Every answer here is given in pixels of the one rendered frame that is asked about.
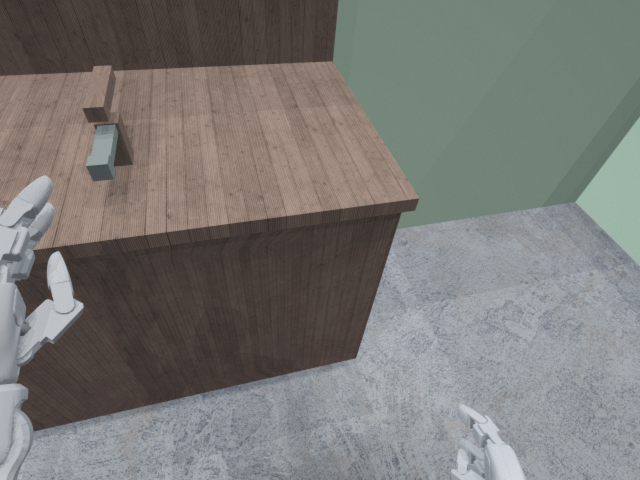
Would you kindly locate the tap lever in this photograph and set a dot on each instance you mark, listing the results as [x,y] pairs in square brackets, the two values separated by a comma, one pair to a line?
[101,162]

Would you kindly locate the left robot forearm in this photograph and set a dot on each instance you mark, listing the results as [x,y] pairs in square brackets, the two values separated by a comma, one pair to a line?
[16,430]

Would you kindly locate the robot left hand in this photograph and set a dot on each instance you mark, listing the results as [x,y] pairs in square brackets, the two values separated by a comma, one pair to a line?
[22,225]

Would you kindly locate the robot right hand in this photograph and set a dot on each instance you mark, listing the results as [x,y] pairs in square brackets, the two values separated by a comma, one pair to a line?
[497,462]

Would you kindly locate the counter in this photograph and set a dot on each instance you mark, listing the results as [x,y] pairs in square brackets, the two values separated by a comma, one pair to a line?
[252,210]

